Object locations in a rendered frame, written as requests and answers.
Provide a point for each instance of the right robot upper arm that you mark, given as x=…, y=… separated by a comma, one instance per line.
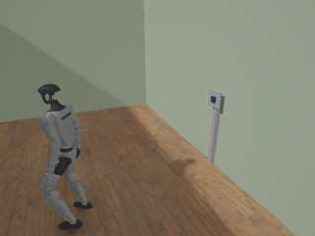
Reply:
x=76, y=122

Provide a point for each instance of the left robot upper arm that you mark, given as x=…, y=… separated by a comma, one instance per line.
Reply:
x=47, y=123

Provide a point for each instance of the button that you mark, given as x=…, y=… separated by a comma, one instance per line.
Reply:
x=213, y=99

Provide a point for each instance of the robot right hand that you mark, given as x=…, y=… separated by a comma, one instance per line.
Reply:
x=77, y=147

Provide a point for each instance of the robot left hand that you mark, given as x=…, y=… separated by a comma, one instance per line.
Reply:
x=46, y=181

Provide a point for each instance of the panel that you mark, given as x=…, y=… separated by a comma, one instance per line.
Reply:
x=215, y=123

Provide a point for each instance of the robot right forearm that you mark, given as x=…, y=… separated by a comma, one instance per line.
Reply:
x=77, y=137

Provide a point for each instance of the robot left thigh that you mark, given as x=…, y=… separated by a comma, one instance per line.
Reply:
x=59, y=170

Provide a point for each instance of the robot left forearm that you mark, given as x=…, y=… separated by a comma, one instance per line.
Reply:
x=53, y=154

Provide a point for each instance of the robot right thigh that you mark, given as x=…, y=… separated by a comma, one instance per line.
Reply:
x=70, y=177

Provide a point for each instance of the robot thigh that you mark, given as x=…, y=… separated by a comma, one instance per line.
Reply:
x=70, y=177
x=59, y=170

